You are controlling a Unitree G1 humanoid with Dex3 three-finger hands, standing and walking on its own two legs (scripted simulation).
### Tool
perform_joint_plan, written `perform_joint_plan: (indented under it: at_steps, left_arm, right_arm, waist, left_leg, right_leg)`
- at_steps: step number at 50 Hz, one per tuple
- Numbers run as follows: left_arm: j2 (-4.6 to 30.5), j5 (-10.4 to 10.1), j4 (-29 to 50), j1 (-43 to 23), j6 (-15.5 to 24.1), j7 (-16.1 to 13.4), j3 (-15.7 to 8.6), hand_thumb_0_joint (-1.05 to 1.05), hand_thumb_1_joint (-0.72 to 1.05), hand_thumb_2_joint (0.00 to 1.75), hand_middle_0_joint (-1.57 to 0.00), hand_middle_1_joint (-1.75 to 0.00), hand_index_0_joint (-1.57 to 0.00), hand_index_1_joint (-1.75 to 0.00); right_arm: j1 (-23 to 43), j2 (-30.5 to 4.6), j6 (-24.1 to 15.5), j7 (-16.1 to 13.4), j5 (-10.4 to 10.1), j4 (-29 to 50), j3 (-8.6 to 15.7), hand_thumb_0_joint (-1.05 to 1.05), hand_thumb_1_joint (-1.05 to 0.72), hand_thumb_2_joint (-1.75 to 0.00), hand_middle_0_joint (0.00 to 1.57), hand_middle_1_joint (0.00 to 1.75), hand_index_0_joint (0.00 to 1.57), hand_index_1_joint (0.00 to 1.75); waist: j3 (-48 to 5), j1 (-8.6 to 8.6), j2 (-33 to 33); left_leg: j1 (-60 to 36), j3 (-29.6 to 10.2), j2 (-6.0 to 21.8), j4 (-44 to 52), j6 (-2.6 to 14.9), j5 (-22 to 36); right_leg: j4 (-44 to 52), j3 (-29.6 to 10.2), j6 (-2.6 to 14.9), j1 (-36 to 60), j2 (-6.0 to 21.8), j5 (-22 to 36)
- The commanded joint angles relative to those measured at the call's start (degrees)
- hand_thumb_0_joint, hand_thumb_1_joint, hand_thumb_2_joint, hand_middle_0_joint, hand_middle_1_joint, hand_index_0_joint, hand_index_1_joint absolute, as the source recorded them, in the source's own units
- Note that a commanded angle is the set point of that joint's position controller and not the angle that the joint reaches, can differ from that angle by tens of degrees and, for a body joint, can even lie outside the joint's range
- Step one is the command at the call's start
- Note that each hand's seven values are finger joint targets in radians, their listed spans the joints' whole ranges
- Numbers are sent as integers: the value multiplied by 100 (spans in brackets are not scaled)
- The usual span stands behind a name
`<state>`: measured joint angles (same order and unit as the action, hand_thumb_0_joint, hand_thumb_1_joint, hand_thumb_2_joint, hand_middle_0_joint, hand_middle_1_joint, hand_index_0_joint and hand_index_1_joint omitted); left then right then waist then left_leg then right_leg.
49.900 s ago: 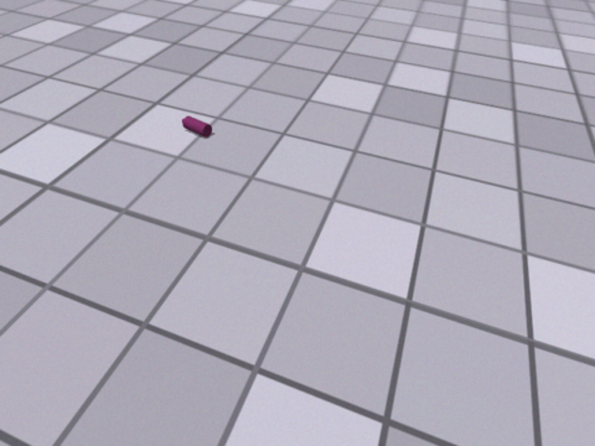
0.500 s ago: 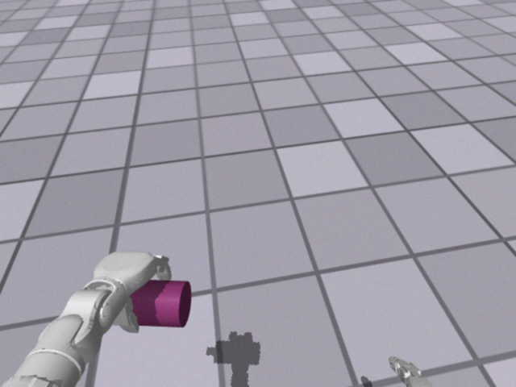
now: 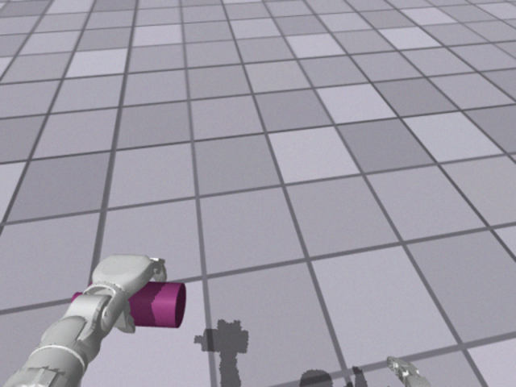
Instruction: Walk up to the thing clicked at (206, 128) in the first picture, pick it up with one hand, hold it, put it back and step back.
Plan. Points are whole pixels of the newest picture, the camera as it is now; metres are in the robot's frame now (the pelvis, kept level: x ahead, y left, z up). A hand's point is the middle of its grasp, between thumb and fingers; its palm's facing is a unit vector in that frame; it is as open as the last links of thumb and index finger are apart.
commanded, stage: crouch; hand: left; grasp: from above
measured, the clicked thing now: (128, 302) +0.31 +0.23 -0.09
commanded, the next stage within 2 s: lower in 1.96 s
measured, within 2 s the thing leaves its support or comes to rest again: neither
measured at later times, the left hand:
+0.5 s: hand (169, 303) +0.39 +0.21 -0.29, palm faces -0.41 +0.09 -0.91, open 10.4 cm
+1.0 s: hand (185, 313) +0.43 +0.21 -0.48, palm faces -0.44 +0.03 -0.90, open 10.3 cm
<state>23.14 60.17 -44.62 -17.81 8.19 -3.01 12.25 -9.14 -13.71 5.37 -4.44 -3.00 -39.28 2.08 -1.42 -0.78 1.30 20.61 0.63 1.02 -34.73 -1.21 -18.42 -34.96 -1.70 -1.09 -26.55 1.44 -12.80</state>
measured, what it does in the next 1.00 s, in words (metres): lowers itself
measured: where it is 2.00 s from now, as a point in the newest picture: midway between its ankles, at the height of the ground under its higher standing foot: outside the picture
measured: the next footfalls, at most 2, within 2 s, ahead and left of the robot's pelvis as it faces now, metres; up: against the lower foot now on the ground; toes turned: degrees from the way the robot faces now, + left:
none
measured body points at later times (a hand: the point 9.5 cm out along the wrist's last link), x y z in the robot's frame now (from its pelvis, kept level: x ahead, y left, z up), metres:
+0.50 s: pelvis -0.05 +0.02 -0.18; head +0.12 +0.03 +0.23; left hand +0.41 +0.20 -0.24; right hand -0.03 -0.27 -0.31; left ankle -0.01 +0.14 -0.73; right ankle +0.05 -0.13 -0.73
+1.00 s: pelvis -0.06 +0.02 -0.33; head +0.18 +0.05 +0.05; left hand +0.45 +0.20 -0.43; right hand -0.01 -0.26 -0.44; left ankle -0.01 +0.14 -0.73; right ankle +0.05 -0.13 -0.73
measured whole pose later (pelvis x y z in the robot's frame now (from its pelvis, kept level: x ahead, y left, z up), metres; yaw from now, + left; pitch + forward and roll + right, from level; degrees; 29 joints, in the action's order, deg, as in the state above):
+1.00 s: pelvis -0.06 +0.02 -0.33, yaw +1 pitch +40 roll -4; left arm 30.6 71.8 -78.9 -59.8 6.6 -19.1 3.3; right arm -10.2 -14.2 -1.6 3.8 5.4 -39.8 1.0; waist -8.4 -14.9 2.3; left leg 116.8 -4.0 -2.6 -119.2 -0.7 -42.1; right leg -112.5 -1.0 -3.0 -120.1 3.1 -32.1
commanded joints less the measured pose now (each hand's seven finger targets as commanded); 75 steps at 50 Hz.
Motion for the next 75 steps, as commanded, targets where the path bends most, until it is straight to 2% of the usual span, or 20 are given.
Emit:
perform_joint_plan:
  at_steps: [1,4,5,7,10,12,20,21,23,31,32,37,41,47,53,59,62,68,71,75]
  left_arm:
    - [1050,231,388,-2525,63,-728,-467,0,67,82,-97,-81,-100,-78]
    - [980,420,-175,-2844,106,-1088,-454,0,64,80,-96,-80,-99,-77]
    - [783,474,-406,-2984,114,-1194,-329,0,63,79,-95,-81,-99,-78]
    - [900,641,-619,-3296,116,-1446,-378,0,62,77,-94,-80,-98,-76]
    - [938,835,-1037,-4009,41,-1721,-372,0,60,75,-91,-81,-96,-76]
    - [1211,919,-1309,-4340,-20,-1860,-504,0,61,74,-93,-78,-97,-74]
    - [1123,777,-1966,-4830,-412,-1921,-608,0,72,76,-102,-75,-106,-72]
    - [1432,774,-1702,-5072,-432,-1911,-743,0,71,74,-102,-74,-105,-71]
    - [1274,709,-1933,-5066,-510,-1846,-715,0,75,73,-104,-74,-108,-70]
    - [1330,691,-2410,-5460,-355,-1639,-794,0,75,70,-102,-73,-107,-68]
    - [1533,728,-2204,-5792,-289,-1646,-860,0,73,72,-101,-72,-106,-68]
    - [1796,1000,-2271,-6082,-105,-1752,-1003,0,76,73,-103,-74,-107,-69]
    - [1759,1108,-2349,-6341,-76,-1888,-1042,0,71,72,-100,-71,-104,-67]
    - [1872,1131,-2341,-6716,-154,-1914,-1084,0,65,75,-98,-66,-101,-64]
    - [1887,1055,-2706,-6841,-170,-1762,-1050,0,68,75,-99,-66,-102,-64]
    - [2045,1061,-2892,-6943,6,-1623,-1025,0,69,71,-99,-65,-103,-62]
    - [2334,1178,-3004,-7031,86,-1685,-1121,0,67,72,-99,-66,-102,-63]
    - [2333,1284,-3447,-7316,168,-1828,-1056,0,65,72,-96,-68,-100,-64]
    - [2587,1339,-3502,-7530,186,-1936,-1144,0,66,68,-96,-67,-99,-63]
    - [2560,1363,-3664,-7744,177,-1988,-1091,0,65,69,-95,-66,-98,-63]
  right_arm:
    - [-5,-805,-151,45,129,394,317,0,-91,-90,20,30,20,30]
    - [-204,-827,-170,103,205,351,380,0,-91,-90,20,30,20,30]
    - [-250,-811,-181,127,228,349,382,0,-91,-90,20,30,20,30]
    - [-365,-851,-193,163,254,351,432,0,-91,-90,20,30,20,30]
    - [-576,-912,-227,187,334,262,461,0,-92,-90,20,30,20,30]
    - [-710,-962,-267,172,367,211,476,0,-91,-90,20,30,20,30]
    - [-1071,-1021,-483,163,506,100,545,0,-91,-90,20,30,20,30]
    - [-1118,-1038,-502,168,501,130,560,0,-91,-90,20,30,20,30]
    - [-1168,-1009,-531,200,523,138,550,0,-91,-90,20,30,20,30]
    - [-1235,-1045,-605,343,571,112,445,0,-90,-90,20,30,20,30]
    - [-1262,-1082,-627,364,581,82,408,0,-90,-90,20,30,20,30]
    - [-1388,-1163,-698,518,677,61,333,0,-91,-90,20,30,20,30]
    - [-1506,-1198,-743,633,773,-16,287,0,-91,-90,20,30,20,30]
    - [-1543,-1250,-709,776,856,-18,293,0,-91,-90,20,30,20,30]
    - [-1564,-1333,-676,871,905,-12,262,0,-91,-90,20,30,20,30]
    - [-1526,-1391,-618,951,936,18,180,0,-91,-90,20,30,20,30]
    - [-1545,-1428,-587,975,953,24,108,0,-91,-90,20,30,20,30]
    - [-1559,-1503,-604,1006,1004,8,-67,0,-91,-90,20,30,20,30]
    - [-1561,-1561,-620,997,1006,-20,-122,0,-91,-90,20,30,20,30]
    - [-1551,-1610,-656,996,1052,-54,-215,0,-91,-90,20,30,20,30]
  waist:
    - [-1571,-267,-219]
    - [-1829,-341,-191]
    - [-1924,-436,-252]
    - [-2260,-434,-104]
    - [-2806,-609,-13]
    - [-3102,-616,227]
    - [-4104,-851,367]
    - [-4436,-792,493]
    - [-4564,-877,473]
    - [-4102,-1270,357]
    - [-4261,-1289,476]
    - [-4804,-1392,894]
    - [-4914,-1511,1209]
    - [-5285,-1617,1508]
    - [-4862,-1816,1362]
    - [-4779,-1868,1343]
    - [-4782,-1859,1251]
    - [-4413,-2103,1413]
    - [-4538,-2002,1534]
    - [-4262,-2176,1691]
  left_leg:
    - [569,152,-273,-487,160,879]
    - [1454,158,-288,-1240,155,479]
    - [1818,158,-301,-1486,163,304]
    - [2325,163,-304,-1956,161,92]
    - [3136,143,-313,-2669,168,-118]
    - [3588,98,-313,-3016,155,-241]
    - [4825,-123,-255,-4120,138,-534]
    - [4818,-141,-268,-4192,133,-547]
    - [5144,-133,-272,-4481,154,-590]
    - [6390,-298,-296,-5337,217,-1357]
    - [6556,-274,-316,-5479,231,-1405]
    - [6555,-281,-330,-6060,164,-926]
    - [6650,-215,-351,-6493,141,-659]
    - [6870,-101,-387,-6972,146,-362]
    - [7335,-120,-367,-7324,180,-487]
    - [7822,-44,-413,-7644,233,-692]
    - [8060,-24,-431,-7778,260,-788]
    - [8259,-115,-426,-7904,244,-1034]
    - [8307,-114,-437,-7971,242,-1105]
    - [8358,-189,-419,-8018,217,-1254]
  right_leg:
    - [-244,146,109,-69,-184,478]
    - [-875,137,127,-780,-169,173]
    - [-1109,129,123,-972,-145,42]
    - [-1560,122,146,-1397,-142,-156]
    - [-2229,124,152,-2077,-140,-292]
    - [-2646,151,191,-2510,-138,-415]
    - [-4017,271,266,-3721,-129,-675]
    - [-4154,286,287,-3721,-127,-716]
    - [-4421,316,296,-3933,-131,-740]
    - [-5281,426,316,-5368,-76,-1533]
    - [-5368,415,302,-5429,-77,-1569]
    - [-6022,455,328,-5947,-15,-1178]
    - [-6355,478,327,-6327,32,-951]
    - [-6813,516,337,-6379,25,-652]
    - [-7086,558,312,-6726,57,-759]
    - [-7318,565,293,-6784,18,-881]
    - [-7420,583,290,-6795,-7,-946]
    - [-7630,718,295,-7314,-26,-1183]
    - [-7744,747,296,-7477,-20,-1227]
    - [-7859,813,300,-7804,-8,-1333]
